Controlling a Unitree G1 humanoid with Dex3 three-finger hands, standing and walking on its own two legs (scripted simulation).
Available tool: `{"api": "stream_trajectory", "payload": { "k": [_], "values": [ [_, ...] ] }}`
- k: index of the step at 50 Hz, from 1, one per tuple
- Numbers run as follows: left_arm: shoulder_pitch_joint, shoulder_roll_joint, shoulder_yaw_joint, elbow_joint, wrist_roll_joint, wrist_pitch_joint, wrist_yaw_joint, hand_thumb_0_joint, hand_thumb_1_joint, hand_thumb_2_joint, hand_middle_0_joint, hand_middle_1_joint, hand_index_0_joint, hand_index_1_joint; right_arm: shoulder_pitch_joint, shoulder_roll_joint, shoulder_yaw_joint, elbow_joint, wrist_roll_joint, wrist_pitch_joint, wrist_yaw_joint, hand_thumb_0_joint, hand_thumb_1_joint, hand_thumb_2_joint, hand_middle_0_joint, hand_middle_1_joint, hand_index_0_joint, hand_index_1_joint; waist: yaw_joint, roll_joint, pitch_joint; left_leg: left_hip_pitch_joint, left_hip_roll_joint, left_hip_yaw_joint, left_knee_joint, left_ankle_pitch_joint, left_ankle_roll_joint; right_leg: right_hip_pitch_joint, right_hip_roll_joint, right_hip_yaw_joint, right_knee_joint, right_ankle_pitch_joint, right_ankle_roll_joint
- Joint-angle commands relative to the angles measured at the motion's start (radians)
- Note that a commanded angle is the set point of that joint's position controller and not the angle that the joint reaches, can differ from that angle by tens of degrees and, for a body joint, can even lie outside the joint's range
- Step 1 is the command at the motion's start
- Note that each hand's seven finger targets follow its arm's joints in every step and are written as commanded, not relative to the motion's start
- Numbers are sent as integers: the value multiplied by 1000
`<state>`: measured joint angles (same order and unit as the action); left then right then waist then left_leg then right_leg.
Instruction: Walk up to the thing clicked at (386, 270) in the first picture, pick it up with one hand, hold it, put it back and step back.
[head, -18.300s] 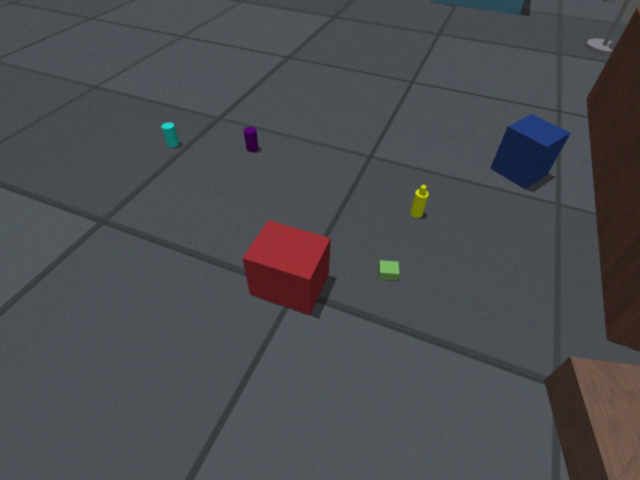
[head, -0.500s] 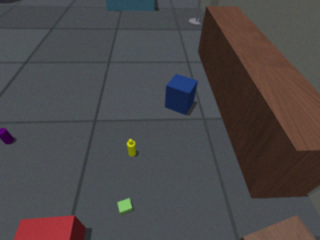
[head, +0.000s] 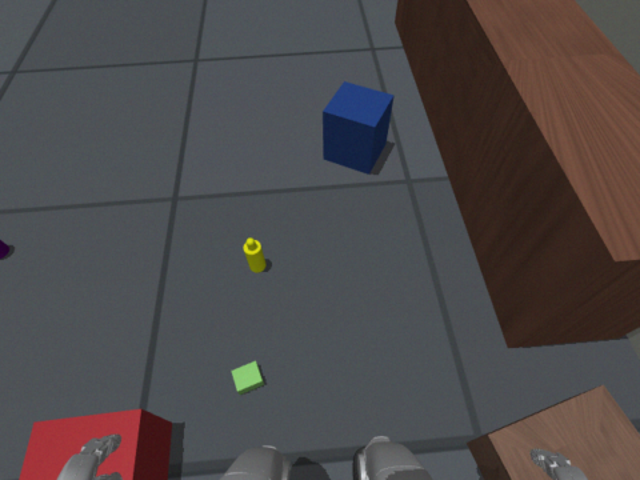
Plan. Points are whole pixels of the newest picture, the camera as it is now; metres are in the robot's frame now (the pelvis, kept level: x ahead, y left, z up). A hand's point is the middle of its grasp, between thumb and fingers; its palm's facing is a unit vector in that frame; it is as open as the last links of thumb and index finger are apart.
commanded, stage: walk up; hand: left
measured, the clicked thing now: (247, 377) +0.42 +0.22 -0.73
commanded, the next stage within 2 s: stand in 1.44 s
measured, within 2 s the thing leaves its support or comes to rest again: neither
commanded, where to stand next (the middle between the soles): +0.00 +0.01 m, yaw -3 degrees
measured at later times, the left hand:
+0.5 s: hand out of the picture -0.02 +0.29 -0.15, palm faces -0.02 -0.92 -0.39, open 7.3 cm
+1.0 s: hand out of the picture +0.03 +0.28 -0.15, palm faces +0.01 -0.92 -0.38, open 7.3 cm
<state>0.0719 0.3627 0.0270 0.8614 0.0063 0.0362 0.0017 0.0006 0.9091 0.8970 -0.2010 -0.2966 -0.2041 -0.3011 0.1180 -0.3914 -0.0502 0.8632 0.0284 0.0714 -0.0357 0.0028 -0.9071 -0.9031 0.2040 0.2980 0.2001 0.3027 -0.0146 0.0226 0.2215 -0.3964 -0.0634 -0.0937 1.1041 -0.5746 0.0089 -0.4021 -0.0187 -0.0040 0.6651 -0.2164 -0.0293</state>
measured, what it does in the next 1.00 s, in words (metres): steps on the spot: left foot, then right foot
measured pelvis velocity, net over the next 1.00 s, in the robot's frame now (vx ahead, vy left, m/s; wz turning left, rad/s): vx -0.04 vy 0.01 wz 0.00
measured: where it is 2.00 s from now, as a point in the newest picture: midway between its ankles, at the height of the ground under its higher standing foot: outside the picture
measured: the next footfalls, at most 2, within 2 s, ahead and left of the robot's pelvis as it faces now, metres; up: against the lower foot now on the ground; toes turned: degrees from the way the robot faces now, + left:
left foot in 0.24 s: -0.03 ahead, +0.12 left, +0.00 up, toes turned +3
right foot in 0.56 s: -0.03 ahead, -0.11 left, +0.00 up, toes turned +1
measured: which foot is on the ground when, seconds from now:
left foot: up 0.00-0.22, down 0.24-0.58, up 0.60-0.88, down 0.90-1.00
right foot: down 0.00-0.26, up 0.28-0.54, down 0.56-0.92, up 0.94-1.00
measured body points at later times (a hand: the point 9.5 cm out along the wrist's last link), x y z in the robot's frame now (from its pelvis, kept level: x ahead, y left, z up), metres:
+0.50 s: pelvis -0.05 +0.01 +0.01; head -0.02 +0.02 +0.46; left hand -0.02 +0.34 -0.12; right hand +0.02 -0.31 -0.10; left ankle -0.07 +0.12 -0.72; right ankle -0.07 -0.12 -0.70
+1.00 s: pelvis -0.04 +0.01 +0.00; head +0.01 +0.02 +0.44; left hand +0.03 +0.33 -0.13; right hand +0.09 -0.28 -0.12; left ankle +0.07 +0.14 -0.72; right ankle -0.08 -0.11 -0.69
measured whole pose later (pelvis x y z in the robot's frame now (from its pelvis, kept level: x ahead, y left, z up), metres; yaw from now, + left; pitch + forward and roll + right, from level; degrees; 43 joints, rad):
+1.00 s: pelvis -0.04 +0.01 +0.00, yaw +0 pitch -4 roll +0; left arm 0.21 0.40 0.02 0.85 -0.02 0.03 0.02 0.00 0.91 0.90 -0.20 -0.30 -0.20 -0.30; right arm 0.12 -0.35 -0.02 0.86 0.00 0.00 0.00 0.00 -0.91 -0.90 0.20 0.30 0.20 0.30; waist 0.03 -0.02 0.19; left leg -0.39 0.01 0.01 0.63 -0.17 0.01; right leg -0.29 0.04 0.08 0.95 -0.56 -0.02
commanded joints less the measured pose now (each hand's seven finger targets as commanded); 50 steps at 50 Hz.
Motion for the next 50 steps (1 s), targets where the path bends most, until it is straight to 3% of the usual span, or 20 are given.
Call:
{"api": "stream_trajectory", "payload": {
  "k": [1, 6, 11, 12, 13, 14, 16, 18, 23, 27, 28, 29, 30, 35, 40, 44, 45, 46, 47, 50],
  "values": [
    [-3, 243, 88, -126, 24, -5, 30, 0, 900, 900, -200, -300, -200, -300, 190, -201, -56, -33, -2, -13, -16, 0, -900, -900, 200, 300, 200, 300, 4, -200, -336, -39, -27, -36, 246, 22, -24, 185, -233, 201, -165, 515, -224],
    [75, 233, 93, -123, 38, -3, 36, 0, 900, 900, -200, -300, -200, -300, 137, -189, -35, -45, -28, -34, -5, 0, -900, -900, 200, 300, 200, 300, 70, -234, -370, -79, 34, 43, -161, 8, -37, 355, -247, 240, -182, 187, -227],
    [14, 281, 97, -113, 6, 7, 24, 0, 900, 900, -200, -300, -200, -300, 244, -202, -56, 12, -69, -42, 27, 0, -900, -900, 200, 300, 200, 300, -14, -190, -289, 239, 45, 75, -572, 217, 33, 4, -253, 233, -139, -2, -108],
    [44, 236, 83, -107, 0, 8, 24, 0, 900, 900, -200, -300, -200, -300, 206, -238, -68, -8, -83, -47, 32, 0, -900, -900, 200, 300, 200, 300, -7, 1, -252, 222, 157, -133, -721, 116, 77, -86, -165, 162, -23, -108, -49],
    [0, 204, 76, -120, -9, 0, 31, 0, 900, 900, -200, -300, -200, -300, 86, -346, -84, -51, -82, -46, 40, 0, -900, -900, 200, 300, 200, 300, -10, 288, -182, 87, 390, -435, -843, 113, 197, -181, 56, -11, 215, -345, 11],
    [-47, 258, 102, -111, 11, -3, 42, 0, 900, 900, -200, -300, -200, -300, 37, -378, -97, -74, -77, -52, 42, 0, -900, -900, 200, 300, 200, 300, -44, 253, -134, -73, 468, -509, -862, 182, 300, -98, 54, 110, 422, -417, 13],
    [32, 220, 100, -59, -12, -4, 32, 0, 900, 900, -200, -300, -200, -300, -26, -253, -55, -78, -77, -71, 24, 0, -900, -900, 200, 300, 200, 300, 40, 56, -127, 2, 306, -226, -722, 507, 217, -94, 98, 198, 537, -301, -1],
    [104, 219, 90, -36, -14, -21, 19, 0, 900, 900, -200, -300, -200, -300, 4, -228, -54, -73, -72, -87, 17, 0, -900, -900, 200, 300, 200, 300, 44, 106, -205, 152, 256, -118, -690, 462, 172, -74, 68, 139, 409, -224, 1],
    [53, 240, 75, -53, 27, -72, -10, 0, 900, 900, -200, -300, -200, -300, 174, -289, -85, -63, -83, -89, 46, 0, -900, -900, 200, 300, 200, 300, -76, 152, -191, 364, 310, -227, -742, 92, 238, -101, 50, 12, 72, -362, 36],
    [251, 210, 75, 13, 22, -110, -5, 0, 900, 900, -200, -300, -200, -300, 107, -280, -81, -98, -64, -80, 66, 0, -900, -900, 200, 300, 200, 300, 38, 137, -187, 220, 272, -109, -586, 325, 192, 209, 58, -55, -288, -150, -23],
    [354, 250, 92, 37, 26, -121, 3, 0, 900, 900, -200, -300, -200, -300, 82, -215, -60, -120, -56, -80, 65, 0, -900, -900, 200, 300, 200, 300, 89, 21, -219, 64, 201, -32, -414, 346, 137, 426, 8, 64, -358, -115, -35],
    [380, 372, 117, 32, 34, -129, 9, 0, 900, 900, -200, -300, -200, -300, 30, -152, -38, -176, -40, -86, 72, 0, -900, -900, 200, 300, 200, 300, 107, -248, -192, -287, 12, 97, -166, 119, 48, 558, -235, 552, -422, -196, -133],
    [371, 411, 122, 8, 31, -128, 3, 0, 900, 900, -200, -300, -200, -300, -21, -210, -54, -181, -55, -88, 56, 0, -900, -900, 200, 300, 200, 300, 112, -154, -83, -336, 57, -12, -105, -23, 34, 418, -404, 716, -438, -180, -266],
    [309, 284, 86, -34, 0, -139, 8, 0, 900, 900, -200, -300, -200, -300, 122, -196, -55, -98, -40, -102, 65, 0, -900, -900, 200, 300, 200, 300, 34, -140, -101, -197, 78, -9, -186, 193, 8, 389, -202, 243, -358, 327, -140],
    [220, 249, 60, -74, 0, -96, 18, 0, 900, 900, -200, -300, -200, -300, 69, -144, -40, -72, -25, -93, 51, 0, -900, -900, 200, 300, 200, 300, 35, -206, -137, 97, 61, 119, -395, 372, 0, 164, -144, 66, -214, 634, -117],
    [191, 233, 49, -97, -19, -52, 24, 0, 900, 900, -200, -300, -200, -300, 129, -192, -50, -42, -35, -96, 26, 0, -900, -900, 200, 300, 200, 300, -8, -98, -199, 289, 84, 84, -590, 709, 39, 68, -78, 78, -4, 387, -50],
    [214, 202, 43, -101, -31, -48, 24, 0, 900, 900, -200, -300, -200, -300, 153, -258, -66, -44, -43, -99, 19, 0, -900, -900, 200, 300, 200, 300, -12, 38, -258, 334, 248, -86, -621, 928, 97, 38, 0, 64, 127, 209, -13],
    [281, 185, 42, -86, -41, -34, 29, 0, 900, 900, -200, -300, -200, -300, 129, -278, -61, -64, -30, -103, 19, 0, -900, -900, 200, 300, 200, 300, 15, 121, -350, 326, 428, -301, -666, 1016, 231, 74, 84, 60, 302, -262, 11],
    [281, 218, 52, -48, -33, -15, 35, 0, 900, 900, -200, -300, -200, -300, 99, -280, -66, -65, -23, -102, 15, 0, -900, -900, 200, 300, 200, 300, 9, 127, -377, 289, 460, -360, -683, 898, 292, 99, 64, 121, 411, -439, 3],
    [268, 229, 64, -19, -23, -8, 25, 0, 900, 900, -200, -300, -200, -300, 1, -249, -56, -80, -34, -93, 3, 0, -900, -900, 200, 300, 200, 300, 43, 122, -292, 149, 362, -183, -698, 586, 227, 58, 38, 135, 457, -382, -7]
  ]
}}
